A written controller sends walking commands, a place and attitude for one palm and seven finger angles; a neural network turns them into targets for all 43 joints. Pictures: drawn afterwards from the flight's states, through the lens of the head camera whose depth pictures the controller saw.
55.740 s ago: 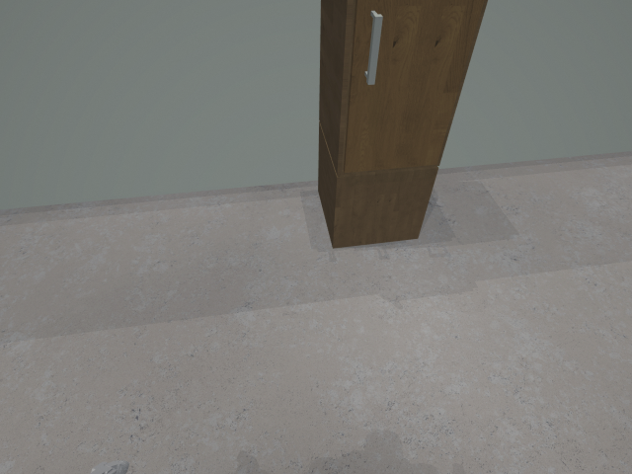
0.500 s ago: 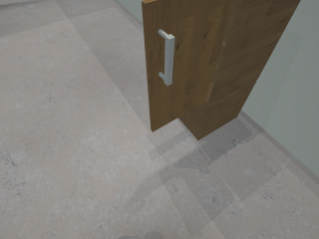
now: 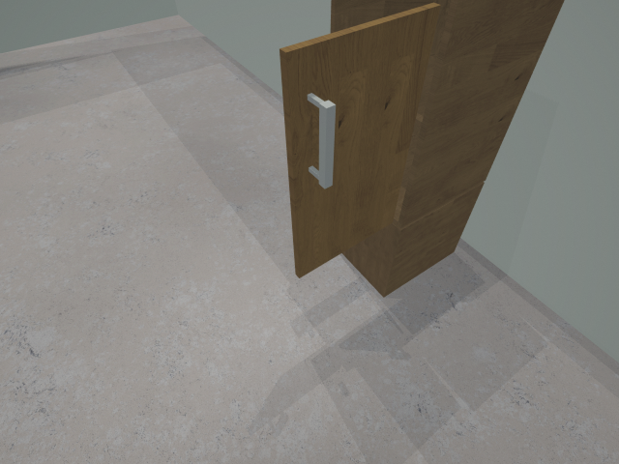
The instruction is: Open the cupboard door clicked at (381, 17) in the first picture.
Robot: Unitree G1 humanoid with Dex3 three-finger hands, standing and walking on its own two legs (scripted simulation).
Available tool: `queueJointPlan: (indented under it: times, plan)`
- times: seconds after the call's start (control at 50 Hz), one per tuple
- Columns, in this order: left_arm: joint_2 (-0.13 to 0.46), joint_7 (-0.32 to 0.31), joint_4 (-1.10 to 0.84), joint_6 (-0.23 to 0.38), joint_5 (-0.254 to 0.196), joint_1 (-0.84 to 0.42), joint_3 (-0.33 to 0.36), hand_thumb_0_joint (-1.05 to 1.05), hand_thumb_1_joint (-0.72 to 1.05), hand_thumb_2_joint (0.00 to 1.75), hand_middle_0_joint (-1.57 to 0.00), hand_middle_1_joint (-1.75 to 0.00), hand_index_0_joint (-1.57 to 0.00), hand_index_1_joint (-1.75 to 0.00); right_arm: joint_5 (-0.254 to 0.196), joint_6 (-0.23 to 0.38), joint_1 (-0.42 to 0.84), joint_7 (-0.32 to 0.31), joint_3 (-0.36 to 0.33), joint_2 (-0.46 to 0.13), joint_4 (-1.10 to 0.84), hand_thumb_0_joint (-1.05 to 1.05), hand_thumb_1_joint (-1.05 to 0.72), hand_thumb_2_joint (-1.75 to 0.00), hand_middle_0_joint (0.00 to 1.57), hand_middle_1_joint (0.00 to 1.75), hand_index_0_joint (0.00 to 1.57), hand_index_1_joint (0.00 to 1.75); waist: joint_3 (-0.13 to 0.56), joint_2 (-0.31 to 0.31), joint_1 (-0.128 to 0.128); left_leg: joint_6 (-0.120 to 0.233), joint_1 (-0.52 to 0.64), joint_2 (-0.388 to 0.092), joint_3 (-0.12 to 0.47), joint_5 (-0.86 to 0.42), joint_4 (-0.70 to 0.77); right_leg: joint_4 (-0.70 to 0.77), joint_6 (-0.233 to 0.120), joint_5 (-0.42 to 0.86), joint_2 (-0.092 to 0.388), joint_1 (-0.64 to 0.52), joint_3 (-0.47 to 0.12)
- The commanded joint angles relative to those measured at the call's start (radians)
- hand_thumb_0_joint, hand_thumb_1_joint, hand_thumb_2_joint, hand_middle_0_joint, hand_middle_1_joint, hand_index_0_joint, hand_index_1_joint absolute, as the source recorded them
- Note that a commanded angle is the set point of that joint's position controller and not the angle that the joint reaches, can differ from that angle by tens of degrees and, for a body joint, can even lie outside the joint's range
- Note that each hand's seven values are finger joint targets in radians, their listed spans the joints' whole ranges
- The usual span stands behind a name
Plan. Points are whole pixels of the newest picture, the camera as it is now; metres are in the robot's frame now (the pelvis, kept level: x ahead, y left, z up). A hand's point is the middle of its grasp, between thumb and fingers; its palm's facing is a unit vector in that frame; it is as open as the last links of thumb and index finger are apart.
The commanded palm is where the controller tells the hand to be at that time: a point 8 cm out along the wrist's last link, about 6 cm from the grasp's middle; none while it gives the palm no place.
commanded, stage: let the arm hang, fingers relaxed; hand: left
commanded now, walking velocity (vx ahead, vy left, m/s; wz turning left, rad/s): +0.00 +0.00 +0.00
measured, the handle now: (319, 143) +0.63 +0.02 +0.08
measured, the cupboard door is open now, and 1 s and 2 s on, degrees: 92 92 92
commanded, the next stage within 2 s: look to check the result in 0.20 s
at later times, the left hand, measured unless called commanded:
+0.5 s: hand out of the picture +0.05 +0.21 -0.17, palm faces +0.01 -0.96 -0.27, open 7.4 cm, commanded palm none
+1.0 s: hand out of the picture +0.10 +0.23 -0.16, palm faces +0.00 -0.95 -0.32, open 7.4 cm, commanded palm none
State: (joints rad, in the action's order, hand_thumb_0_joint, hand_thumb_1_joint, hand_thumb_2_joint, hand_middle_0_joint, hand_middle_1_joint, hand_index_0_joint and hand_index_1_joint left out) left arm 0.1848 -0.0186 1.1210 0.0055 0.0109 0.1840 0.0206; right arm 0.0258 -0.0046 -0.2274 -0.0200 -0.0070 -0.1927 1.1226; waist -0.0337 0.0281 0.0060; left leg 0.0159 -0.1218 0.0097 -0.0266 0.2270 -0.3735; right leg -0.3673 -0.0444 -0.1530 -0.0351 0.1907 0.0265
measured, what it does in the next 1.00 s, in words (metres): stands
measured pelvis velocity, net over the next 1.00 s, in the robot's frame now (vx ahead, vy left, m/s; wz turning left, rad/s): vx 0.02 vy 0.00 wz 0.01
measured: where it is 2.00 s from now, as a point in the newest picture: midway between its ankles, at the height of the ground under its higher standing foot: outside the picture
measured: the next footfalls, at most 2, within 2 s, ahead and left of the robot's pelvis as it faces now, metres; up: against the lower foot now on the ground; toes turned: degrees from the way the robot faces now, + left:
none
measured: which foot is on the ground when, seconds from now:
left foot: down 0.00-1.00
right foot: down 0.00-1.00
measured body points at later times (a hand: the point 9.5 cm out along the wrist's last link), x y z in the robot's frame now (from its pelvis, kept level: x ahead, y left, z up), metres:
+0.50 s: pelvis +0.01 +0.01 +0.00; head +0.03 +0.00 +0.45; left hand +0.05 +0.26 -0.15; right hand +0.03 -0.25 -0.16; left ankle -0.01 +0.11 -0.75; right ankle +0.03 -0.09 -0.75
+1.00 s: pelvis +0.02 +0.00 +0.00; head +0.04 -0.01 +0.45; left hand +0.10 +0.28 -0.13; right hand +0.09 -0.28 -0.14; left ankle -0.01 +0.11 -0.75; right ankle +0.03 -0.09 -0.75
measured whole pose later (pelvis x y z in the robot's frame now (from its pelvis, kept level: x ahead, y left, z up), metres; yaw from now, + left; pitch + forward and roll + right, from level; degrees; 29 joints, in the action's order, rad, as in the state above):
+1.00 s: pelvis +0.02 +0.00 +0.00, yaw +0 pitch -1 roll +0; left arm 0.28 -0.01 1.13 0.02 0.01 0.10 0.02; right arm 0.02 0.01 -0.12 -0.01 -0.01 -0.30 1.13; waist -0.06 0.02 0.01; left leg 0.02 -0.07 0.01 -0.02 0.22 -0.30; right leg -0.32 -0.04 -0.16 -0.03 0.15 0.03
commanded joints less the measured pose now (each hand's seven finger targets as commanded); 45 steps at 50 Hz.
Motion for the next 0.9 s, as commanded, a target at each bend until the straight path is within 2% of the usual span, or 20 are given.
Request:
queueJointPlan:
  times: [0.0,0.02,0.04,0.14,0.34,0.74,0.88]
  plan:
    - [0.148,-0.011,-0.032,0.017,-0.002,0.024,0.024,0.0,0.9,0.9,-0.2,-0.3,-0.2,-0.3,-0.002,0.013,-0.035,-0.01,-0.02,-0.12,-0.022,0.0,-0.9,-0.9,0.2,0.3,0.2,0.3,-0.035,-0.019,-0.001,0.025,-0.08,-0.103,0.099,-0.025,0.093,0.084,-0.009,-0.053,0.129,-0.02,-0.133]
    - [0.152,-0.01,-0.031,0.019,-0.002,0.024,0.025,0.0,0.9,0.9,-0.2,-0.3,-0.2,-0.3,-0.003,0.015,-0.036,-0.011,-0.02,-0.123,-0.021,0.0,-0.9,-0.9,0.2,0.3,0.2,0.3,-0.022,-0.011,-0.001,0.025,-0.075,-0.106,0.097,-0.036,0.093,0.081,-0.009,-0.037,0.13,-0.028,-0.134]
    - [0.156,-0.011,-0.033,0.02,-0.002,0.025,0.027,0.0,0.9,0.9,-0.2,-0.3,-0.2,-0.3,-0.005,0.016,-0.036,-0.011,-0.022,-0.126,-0.025,0.0,-0.9,-0.9,0.2,0.3,0.2,0.3,-0.017,-0.032,-0.003,0.027,-0.071,-0.106,0.097,-0.044,0.089,0.08,-0.01,-0.029,0.129,-0.033,-0.128]
    - [0.159,-0.012,-0.03,0.023,-0.003,0.021,0.026,0.0,0.9,0.9,-0.2,-0.3,-0.2,-0.3,-0.006,0.019,-0.034,-0.015,-0.022,-0.135,-0.018,0.0,-0.9,-0.9,0.2,0.3,0.2,0.3,-0.006,-0.013,0.0,0.024,-0.054,-0.112,0.096,-0.092,0.086,0.061,-0.014,0.043,0.131,-0.042,-0.122]
    - [0.19,-0.011,-0.028,0.025,-0.003,0.005,0.026,0.0,0.9,0.9,-0.2,-0.3,-0.2,-0.3,-0.008,0.019,-0.014,-0.014,-0.027,-0.168,-0.018,0.0,-0.9,-0.9,0.2,0.3,0.2,0.3,-0.005,-0.021,0.002,0.026,-0.035,-0.112,0.095,-0.085,0.089,0.072,-0.015,0.04,0.135,-0.039,-0.127]
    - [0.262,-0.006,-0.039,0.036,-0.001,-0.066,0.032,0.0,0.9,0.9,-0.2,-0.3,-0.2,-0.3,-0.009,0.024,0.082,-0.009,-0.034,-0.252,-0.04,0.0,-0.9,-0.9,0.2,0.3,0.2,0.3,0.043,-0.029,0.005,0.022,0.025,-0.122,0.1,-0.182,0.098,0.069,-0.012,0.18,0.149,-0.076,-0.126]
    - [0.281,-0.002,-0.04,0.035,-0.001,-0.09,0.03,0.0,0.9,0.9,-0.2,-0.3,-0.2,-0.3,-0.007,0.024,0.109,-0.005,-0.032,-0.27,-0.039,0.0,-0.9,-0.9,0.2,0.3,0.2,0.3,0.043,-0.026,0.005,0.019,0.031,-0.124,0.101,-0.179,0.112,0.08,-0.01,0.173,0.154,-0.084,-0.127]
